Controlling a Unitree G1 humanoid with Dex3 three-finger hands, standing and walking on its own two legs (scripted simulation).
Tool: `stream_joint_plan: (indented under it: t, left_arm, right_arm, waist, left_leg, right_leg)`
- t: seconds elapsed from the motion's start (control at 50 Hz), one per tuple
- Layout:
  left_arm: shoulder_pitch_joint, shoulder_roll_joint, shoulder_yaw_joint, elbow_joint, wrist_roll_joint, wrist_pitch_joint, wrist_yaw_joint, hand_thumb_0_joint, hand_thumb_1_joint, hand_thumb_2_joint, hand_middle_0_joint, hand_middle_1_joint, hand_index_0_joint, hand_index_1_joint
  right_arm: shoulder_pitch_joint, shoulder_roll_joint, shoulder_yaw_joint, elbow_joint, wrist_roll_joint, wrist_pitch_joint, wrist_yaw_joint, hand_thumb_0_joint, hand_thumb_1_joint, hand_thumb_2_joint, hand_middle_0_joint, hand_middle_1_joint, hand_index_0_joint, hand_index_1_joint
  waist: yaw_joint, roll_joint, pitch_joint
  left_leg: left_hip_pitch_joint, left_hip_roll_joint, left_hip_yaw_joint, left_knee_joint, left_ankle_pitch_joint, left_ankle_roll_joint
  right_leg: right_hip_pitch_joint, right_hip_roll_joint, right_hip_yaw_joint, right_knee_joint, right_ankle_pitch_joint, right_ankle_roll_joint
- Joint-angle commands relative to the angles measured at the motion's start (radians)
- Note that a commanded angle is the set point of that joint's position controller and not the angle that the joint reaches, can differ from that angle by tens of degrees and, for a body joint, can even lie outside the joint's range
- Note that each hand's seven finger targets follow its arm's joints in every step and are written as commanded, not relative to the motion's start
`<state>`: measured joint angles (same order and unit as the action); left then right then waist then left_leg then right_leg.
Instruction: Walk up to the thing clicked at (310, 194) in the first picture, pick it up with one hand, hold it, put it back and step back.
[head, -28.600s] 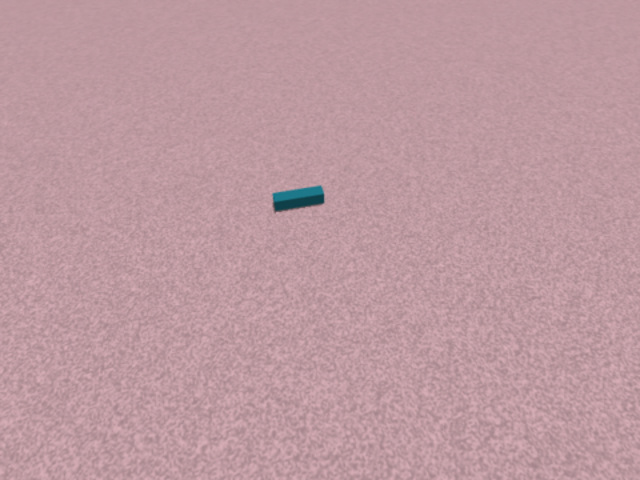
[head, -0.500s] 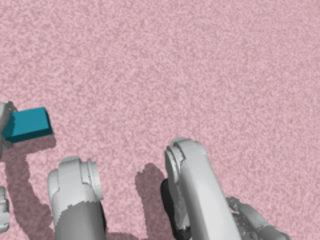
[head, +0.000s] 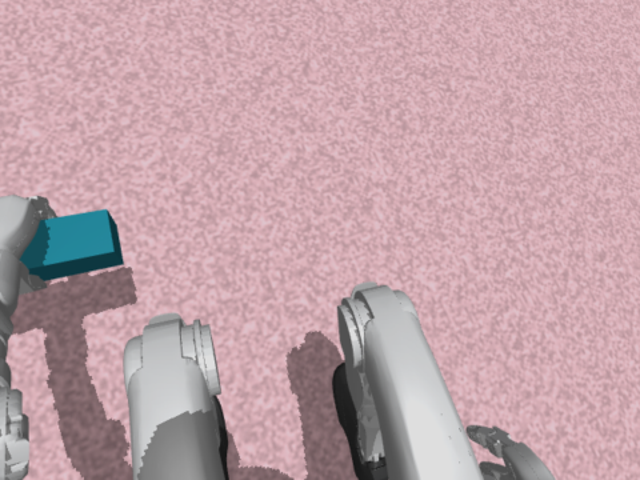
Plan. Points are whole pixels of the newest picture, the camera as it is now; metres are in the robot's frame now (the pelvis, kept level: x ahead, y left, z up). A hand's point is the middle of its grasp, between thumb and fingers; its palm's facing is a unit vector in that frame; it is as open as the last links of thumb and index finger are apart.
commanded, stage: lift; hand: left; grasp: from above
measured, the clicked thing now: (17, 256) +0.42 +0.35 -0.17
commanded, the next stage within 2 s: hold in 1.48 s
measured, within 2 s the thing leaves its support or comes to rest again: neither
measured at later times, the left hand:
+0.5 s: hand out of the picture +0.36 +0.32 +0.02, palm faces -0.42 -0.13 -0.90, open 9.2 cm
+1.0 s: hand out of the picture +0.33 +0.29 +0.21, palm faces -0.46 -0.15 -0.88, open 9.2 cm
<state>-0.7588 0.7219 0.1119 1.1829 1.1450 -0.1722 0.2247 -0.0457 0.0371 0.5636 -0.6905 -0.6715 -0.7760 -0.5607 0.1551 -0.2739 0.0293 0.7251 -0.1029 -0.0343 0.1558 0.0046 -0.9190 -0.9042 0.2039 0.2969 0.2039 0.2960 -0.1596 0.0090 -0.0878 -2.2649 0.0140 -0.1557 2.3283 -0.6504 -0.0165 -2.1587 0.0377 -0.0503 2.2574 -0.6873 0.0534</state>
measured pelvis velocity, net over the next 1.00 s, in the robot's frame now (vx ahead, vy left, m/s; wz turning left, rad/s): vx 0.03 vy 0.01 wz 0.10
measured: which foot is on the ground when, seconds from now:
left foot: down 0.00-1.00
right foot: down 0.00-1.00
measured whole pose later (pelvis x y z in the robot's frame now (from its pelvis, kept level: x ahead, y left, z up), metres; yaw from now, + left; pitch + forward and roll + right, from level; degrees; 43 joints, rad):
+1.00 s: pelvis +0.03 +0.01 +0.29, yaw +6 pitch +18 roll -3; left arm -0.26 0.49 -0.10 0.65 0.98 0.00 0.04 -0.05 0.06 0.55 -0.68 -0.67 -0.75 -0.59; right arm 0.21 -0.24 -0.02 0.69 0.03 -0.02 -0.04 0.01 -0.91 -0.90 0.21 0.30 0.21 0.30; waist -0.06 0.03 -0.14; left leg -1.13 0.05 -0.03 1.32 -0.51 -0.01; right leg -1.08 0.01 0.01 1.28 -0.52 0.04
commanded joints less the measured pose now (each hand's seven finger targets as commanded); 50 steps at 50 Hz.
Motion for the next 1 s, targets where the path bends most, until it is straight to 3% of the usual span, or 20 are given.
stream_joint_plan:
  t: [0.0, 0.14, 0.22, 0.26, 0.32, 0.4, 0.44, 0.48, 0.5, 0.58, 0.6, 0.64, 0.68, 0.76, 0.8, 0.82, 0.86, 0.88, 0.92, 0.98]
  left_arm:
    - [-0.256, 0.320, 0.067, -0.306, -0.036, -0.001, -0.008, 0.000, 0.739, 0.785, -1.085, -0.706, -1.101, -0.690]
    - [-0.198, 0.305, 0.068, -0.487, -0.064, -0.019, -0.050, 0.000, 0.619, 0.824, -0.987, -0.758, -1.001, -0.744]
    - [-0.140, 0.263, 0.059, -0.550, -0.090, -0.001, -0.057, 0.000, 0.609, 0.824, -0.962, -0.777, -0.982, -0.757]
    - [-0.112, 0.224, 0.032, -0.581, -0.103, 0.014, -0.066, 0.000, 0.594, 0.813, -0.951, -0.768, -0.970, -0.749]
    - [-0.072, 0.227, 0.034, -0.623, -0.108, 0.045, -0.076, 0.000, 0.611, 0.788, -0.946, -0.771, -0.972, -0.744]
    - [0.010, 0.164, -0.003, -0.677, -0.143, 0.090, -0.100, 0.000, 0.650, 0.772, -0.983, -0.736, -1.005, -0.712]
    - [0.011, 0.172, 0.002, -0.737, -0.152, 0.108, -0.109, 0.000, 0.643, 0.777, -0.978, -0.745, -0.999, -0.723]
    - [0.065, 0.132, -0.033, -0.764, -0.162, 0.125, -0.120, 0.000, 0.641, 0.751, -0.982, -0.726, -1.004, -0.704]
    - [0.072, 0.153, -0.015, -0.803, -0.171, 0.132, -0.122, 0.000, 0.633, 0.748, -0.972, -0.719, -0.994, -0.697]
    - [0.135, 0.140, -0.015, -0.839, -0.179, 0.150, -0.134, 0.000, 0.652, 0.743, -0.993, -0.707, -1.013, -0.687]
    - [0.126, 0.112, -0.044, -0.860, -0.173, 0.151, -0.138, 0.000, 0.662, 0.740, -0.998, -0.716, -1.019, -0.695]
    - [0.138, 0.135, -0.022, -0.867, -0.172, 0.154, -0.133, 0.000, 0.670, 0.756, -1.012, -0.706, -1.029, -0.690]
    - [0.138, 0.123, -0.027, -0.873, -0.177, 0.159, -0.129, 0.000, 0.671, 0.778, -1.007, -0.733, -1.025, -0.715]
    - [0.171, 0.060, -0.073, -0.795, -0.175, 0.163, -0.133, 0.000, 0.645, 0.792, -0.974, -0.769, -0.996, -0.747]
    - [0.202, 0.059, -0.070, -0.769, -0.178, 0.162, -0.134, 0.000, 0.631, 0.803, -0.959, -0.788, -0.982, -0.765]
    - [0.235, 0.027, -0.090, -0.732, -0.179, 0.164, -0.138, 0.000, 0.631, 0.795, -0.964, -0.767, -0.984, -0.747]
    - [0.243, -0.021, -0.125, -0.729, -0.176, 0.165, -0.144, 0.000, 0.658, 0.778, -0.966, -0.794, -0.996, -0.764]
    - [0.248, -0.006, -0.110, -0.746, -0.178, 0.164, -0.142, 0.000, 0.666, 0.792, -0.962, -0.812, -0.994, -0.779]
    - [0.283, -0.040, -0.133, -0.709, -0.170, 0.167, -0.142, 0.000, 0.652, 0.755, -0.959, -0.778, -0.990, -0.748]
    - [0.220, -0.044, -0.142, -0.711, -0.154, 0.159, -0.123, 0.000, 0.657, 0.755, -0.967, -0.775, -0.995, -0.747]
  right_arm:
    - [0.169, -0.236, -0.103, -0.052, 0.029, 0.007, -0.025, 0.000, -0.911, -0.902, 0.200, 0.300, 0.200, 0.300]
    - [0.168, -0.220, -0.125, -0.083, 0.052, 0.027, -0.049, 0.000, -0.912, -0.903, 0.200, 0.300, 0.200, 0.300]
    - [0.150, -0.218, -0.138, -0.102, 0.064, 0.033, -0.064, 0.000, -0.906, -0.901, 0.200, 0.300, 0.200, 0.300]
    - [0.132, -0.213, -0.141, -0.113, 0.072, 0.035, -0.073, 0.000, -0.905, -0.901, 0.200, 0.300, 0.200, 0.300]
    - [0.119, -0.215, -0.142, -0.126, 0.085, 0.038, -0.089, 0.000, -0.901, -0.899, 0.201, 0.300, 0.200, 0.300]
    - [0.096, -0.201, -0.135, -0.141, 0.098, 0.042, -0.108, 0.000, -0.897, -0.898, 0.201, 0.300, 0.200, 0.300]
    - [0.091, -0.199, -0.134, -0.145, 0.105, 0.044, -0.121, 0.000, -0.898, -0.898, 0.201, 0.300, 0.200, 0.300]
    - [0.080, -0.181, -0.128, -0.154, 0.108, 0.045, -0.131, 0.000, -0.900, -0.899, 0.200, 0.300, 0.200, 0.300]
    - [0.079, -0.183, -0.127, -0.156, 0.112, 0.046, -0.138, 0.000, -0.898, -0.898, 0.201, 0.300, 0.200, 0.300]
    - [0.060, -0.165, -0.116, -0.158, 0.120, 0.045, -0.162, 0.000, -0.899, -0.898, 0.201, 0.300, 0.200, 0.300]
    - [0.057, -0.157, -0.113, -0.157, 0.122, 0.044, -0.167, 0.000, -0.901, -0.899, 0.201, 0.300, 0.200, 0.300]
    - [0.058, -0.156, -0.110, -0.152, 0.125, 0.039, -0.179, 0.000, -0.900, -0.899, 0.201, 0.300, 0.200, 0.300]
    - [0.057, -0.148, -0.105, -0.145, 0.128, 0.032, -0.187, 0.000, -0.900, -0.899, 0.201, 0.300, 0.200, 0.300]
    - [0.064, -0.134, -0.100, -0.127, 0.133, 0.019, -0.201, 0.000, -0.901, -0.900, 0.200, 0.300, 0.200, 0.300]
    - [0.068, -0.130, -0.099, -0.129, 0.136, 0.010, -0.204, 0.000, -0.902, -0.900, 0.200, 0.300, 0.200, 0.300]
    - [0.065, -0.127, -0.099, -0.128, 0.139, 0.005, -0.204, 0.000, -0.900, -0.900, 0.200, 0.300, 0.200, 0.300]
    - [0.074, -0.123, -0.101, -0.124, 0.140, -0.003, -0.205, 0.000, -0.902, -0.901, 0.200, 0.300, 0.200, 0.300]
    - [0.075, -0.126, -0.107, -0.129, 0.141, -0.009, -0.207, 0.000, -0.899, -0.899, 0.200, 0.300, 0.200, 0.300]
    - [0.083, -0.125, -0.106, -0.122, 0.142, -0.015, -0.208, 0.000, -0.901, -0.901, 0.200, 0.300, 0.200, 0.300]
    - [0.089, -0.118, -0.104, -0.115, 0.142, -0.024, -0.213, 0.000, -0.902, -0.901, 0.200, 0.300, 0.200, 0.300]
  waist:
    - [0.059, 0.274, -0.748]
    - [0.066, 0.252, -0.767]
    - [0.074, 0.267, -0.745]
    - [0.073, 0.276, -0.718]
    - [0.084, 0.280, -0.718]
    - [0.085, 0.248, -0.673]
    - [0.088, 0.256, -0.688]
    - [0.086, 0.215, -0.679]
    - [0.092, 0.203, -0.696]
    - [0.100, 0.190, -0.628]
    - [0.092, 0.205, -0.619]
    - [0.094, 0.188, -0.603]
    - [0.089, 0.184, -0.585]
    - [0.076, 0.126, -0.487]
    - [0.092, 0.102, -0.450]
    - [0.094, 0.093, -0.418]
    - [0.093, 0.088, -0.414]
    - [0.101, 0.100, -0.434]
    - [0.100, 0.094, -0.402]
    - [0.100, 0.117, -0.385]
  left_leg:
    - [0.617, -0.011, 0.113, -0.306, 0.173, 0.040]
    - [0.683, -0.010, 0.113, -0.388, 0.150, 0.043]
    - [0.756, -0.004, 0.095, -0.474, 0.104, 0.037]
    - [0.783, 0.001, 0.077, -0.535, 0.047, 0.034]
    - [0.848, 0.003, 0.059, -0.608, 0.025, 0.031]
    - [0.924, 0.008, 0.048, -0.703, 0.020, 0.030]
    - [0.976, 0.008, 0.055, -0.742, 0.037, 0.030]
    - [1.004, 0.005, 0.080, -0.758, 0.075, 0.032]
    - [1.035, 0.003, 0.090, -0.774, 0.090, 0.035]
    - [1.104, 0.004, 0.096, -0.883, 0.065, 0.033]
    - [1.132, 0.005, 0.098, -0.907, 0.068, 0.032]
    - [1.183, 0.006, 0.101, -0.946, 0.078, 0.031]
    - [1.234, 0.005, 0.107, -0.989, 0.097, 0.030]
    - [1.288, 0.004, 0.119, -1.064, 0.137, 0.032]
    - [1.305, -0.001, 0.124, -1.113, 0.139, 0.032]
    - [1.321, -0.001, 0.125, -1.142, 0.130, 0.031]
    - [1.372, 0.000, 0.130, -1.174, 0.179, 0.028]
    - [1.409, 0.004, 0.122, -1.203, 0.183, 0.024]
    - [1.446, 0.007, 0.114, -1.246, 0.216, 0.018]
    - [1.509, 0.006, 0.112, -1.306, 0.230, 0.012]
  right_leg:
    - [0.351, 0.015, -0.082, -0.273, 0.221, -0.088]
    - [0.418, 0.013, -0.061, -0.364, 0.194, -0.088]
    - [0.421, 0.009, -0.061, -0.416, 0.155, -0.087]
    - [0.421, 0.010, -0.064, -0.438, 0.119, -0.086]
    - [0.468, 0.009, -0.063, -0.476, 0.112, -0.085]
    - [0.550, 0.008, -0.062, -0.549, 0.122, -0.078]
    - [0.601, 0.006, -0.053, -0.595, 0.134, -0.077]
    - [0.663, 0.009, -0.041, -0.659, 0.152, -0.075]
    - [0.708, 0.007, -0.031, -0.697, 0.156, -0.075]
    - [0.814, 0.006, -0.014, -0.790, 0.140, -0.071]
    - [0.832, 0.008, -0.011, -0.810, 0.148, -0.073]
    - [0.883, 0.007, -0.003, -0.862, 0.150, -0.072]
    - [0.942, 0.005, 0.005, -0.912, 0.166, -0.071]
    - [1.040, 0.006, 0.018, -1.022, 0.194, -0.069]
    - [1.103, 0.006, 0.024, -1.080, 0.186, -0.070]
    - [1.118, 0.005, 0.027, -1.103, 0.182, -0.071]
    - [1.162, 0.007, 0.027, -1.135, 0.229, -0.073]
    - [1.189, 0.009, 0.028, -1.155, 0.228, -0.074]
    - [1.223, 0.008, 0.025, -1.175, 0.263, -0.074]
    - [1.255, 0.015, 0.023, -1.224, 0.282, -0.077]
